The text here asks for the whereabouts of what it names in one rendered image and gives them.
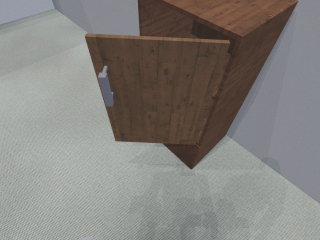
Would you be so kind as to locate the cupboard door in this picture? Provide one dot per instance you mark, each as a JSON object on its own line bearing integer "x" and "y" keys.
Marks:
{"x": 162, "y": 86}

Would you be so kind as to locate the handle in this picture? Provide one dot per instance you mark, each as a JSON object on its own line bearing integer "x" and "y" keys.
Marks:
{"x": 105, "y": 87}

